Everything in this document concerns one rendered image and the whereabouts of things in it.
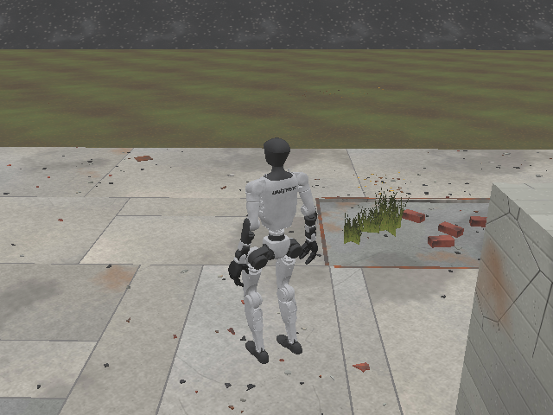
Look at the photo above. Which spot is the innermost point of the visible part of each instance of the robot left hand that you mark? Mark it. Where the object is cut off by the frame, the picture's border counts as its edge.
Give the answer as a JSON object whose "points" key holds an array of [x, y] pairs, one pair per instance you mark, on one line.
{"points": [[235, 272]]}

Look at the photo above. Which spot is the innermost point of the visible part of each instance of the robot right upper arm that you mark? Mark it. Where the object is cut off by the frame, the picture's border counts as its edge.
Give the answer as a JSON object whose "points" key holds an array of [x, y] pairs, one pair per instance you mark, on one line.
{"points": [[304, 190]]}

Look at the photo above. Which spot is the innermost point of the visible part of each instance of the robot right shin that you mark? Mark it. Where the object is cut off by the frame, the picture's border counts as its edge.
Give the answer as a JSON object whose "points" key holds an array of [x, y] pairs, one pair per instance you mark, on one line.
{"points": [[288, 313]]}

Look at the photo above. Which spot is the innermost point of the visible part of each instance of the right robot thigh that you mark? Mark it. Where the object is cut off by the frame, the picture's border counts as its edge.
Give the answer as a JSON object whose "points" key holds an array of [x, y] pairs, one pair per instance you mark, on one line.
{"points": [[284, 268]]}

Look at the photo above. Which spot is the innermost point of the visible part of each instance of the robot left forearm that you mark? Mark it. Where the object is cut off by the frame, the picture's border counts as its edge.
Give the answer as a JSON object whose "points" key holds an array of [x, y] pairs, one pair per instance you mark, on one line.
{"points": [[244, 244]]}

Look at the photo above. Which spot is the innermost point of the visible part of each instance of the robot right forearm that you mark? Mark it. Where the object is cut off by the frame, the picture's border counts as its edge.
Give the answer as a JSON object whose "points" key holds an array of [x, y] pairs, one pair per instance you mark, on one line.
{"points": [[310, 228]]}

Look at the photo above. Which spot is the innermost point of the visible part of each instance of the robot left upper arm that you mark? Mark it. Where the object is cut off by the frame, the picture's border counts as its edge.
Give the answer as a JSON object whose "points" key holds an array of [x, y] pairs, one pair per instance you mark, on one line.
{"points": [[253, 191]]}

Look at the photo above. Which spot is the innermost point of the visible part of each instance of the robot right hand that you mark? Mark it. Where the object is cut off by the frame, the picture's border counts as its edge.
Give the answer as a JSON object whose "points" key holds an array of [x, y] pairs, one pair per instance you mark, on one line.
{"points": [[306, 247]]}

